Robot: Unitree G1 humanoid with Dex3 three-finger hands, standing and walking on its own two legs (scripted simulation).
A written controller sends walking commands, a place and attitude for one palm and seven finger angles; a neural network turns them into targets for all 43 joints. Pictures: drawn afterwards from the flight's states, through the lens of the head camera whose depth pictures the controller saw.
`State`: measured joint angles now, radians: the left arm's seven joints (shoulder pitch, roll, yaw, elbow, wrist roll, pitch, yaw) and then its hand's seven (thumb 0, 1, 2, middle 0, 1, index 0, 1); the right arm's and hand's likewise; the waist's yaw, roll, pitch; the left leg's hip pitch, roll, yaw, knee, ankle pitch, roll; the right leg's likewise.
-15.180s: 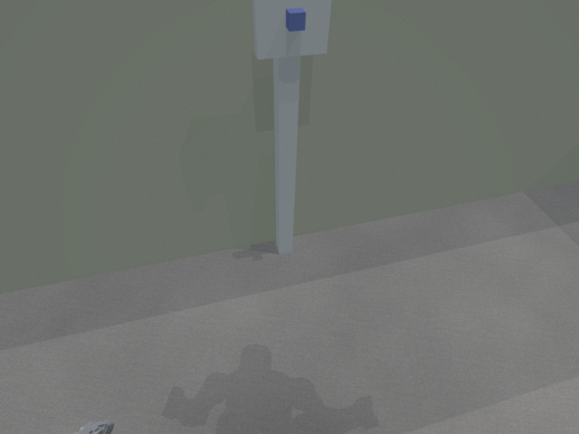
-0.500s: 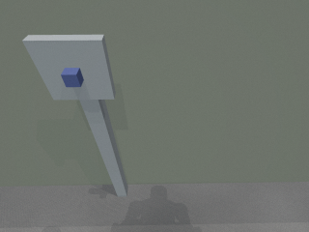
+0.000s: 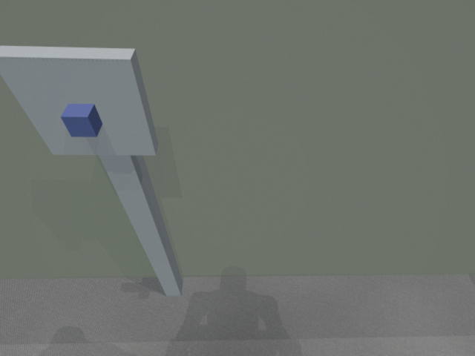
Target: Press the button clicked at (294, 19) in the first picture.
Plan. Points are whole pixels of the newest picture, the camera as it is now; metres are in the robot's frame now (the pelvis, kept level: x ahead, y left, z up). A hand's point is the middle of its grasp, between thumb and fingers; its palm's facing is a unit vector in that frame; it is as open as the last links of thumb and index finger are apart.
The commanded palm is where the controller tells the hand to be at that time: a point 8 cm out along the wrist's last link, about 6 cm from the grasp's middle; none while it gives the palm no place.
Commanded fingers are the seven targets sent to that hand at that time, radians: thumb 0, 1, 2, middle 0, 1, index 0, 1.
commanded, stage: come to a stop and stand still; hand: left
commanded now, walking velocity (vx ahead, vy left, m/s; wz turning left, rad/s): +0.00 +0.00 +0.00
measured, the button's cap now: (83, 119) +0.40 +0.27 +0.19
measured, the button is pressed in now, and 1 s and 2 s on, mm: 0 0 0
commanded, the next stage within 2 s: look again from close up in 0.08 s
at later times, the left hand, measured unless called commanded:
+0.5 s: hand out of the picture +0.02 +0.18 -0.17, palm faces +0.01 -0.98 -0.22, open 7.4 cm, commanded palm none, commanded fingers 0.00 0.90 0.90 -0.20 -0.30 -0.20 -0.30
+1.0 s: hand (126, 311) +0.18 +0.18 +0.02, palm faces +0.19 -0.98 -0.02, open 6.7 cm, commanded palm +0.09 +0.24 -0.03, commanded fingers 0.00 0.90 0.90 -0.56 -0.69 -0.56 -0.69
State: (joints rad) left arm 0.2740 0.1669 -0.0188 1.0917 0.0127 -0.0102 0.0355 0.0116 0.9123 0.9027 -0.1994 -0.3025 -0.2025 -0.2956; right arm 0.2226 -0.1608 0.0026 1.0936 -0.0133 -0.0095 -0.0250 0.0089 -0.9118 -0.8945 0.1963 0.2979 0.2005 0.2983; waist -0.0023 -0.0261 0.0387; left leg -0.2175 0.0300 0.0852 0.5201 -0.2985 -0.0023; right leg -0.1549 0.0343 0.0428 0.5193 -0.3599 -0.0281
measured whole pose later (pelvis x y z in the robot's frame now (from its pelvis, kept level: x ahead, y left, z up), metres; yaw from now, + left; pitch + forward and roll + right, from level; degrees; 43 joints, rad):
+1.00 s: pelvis -0.03 -0.01 -0.02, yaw +4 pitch +6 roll +1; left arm 0.35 0.15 0.11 0.13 -0.20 -0.37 -0.07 0.01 0.91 0.90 -0.32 -0.44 -0.32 -0.43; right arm 0.21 -0.23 -0.04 0.73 0.00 -0.22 -0.03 0.01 -0.91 -0.89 0.20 0.30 0.20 0.30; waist -0.03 0.01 -0.11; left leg -0.51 0.00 0.04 0.72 -0.31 0.00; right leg -0.44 0.00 -0.03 0.77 -0.43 -0.03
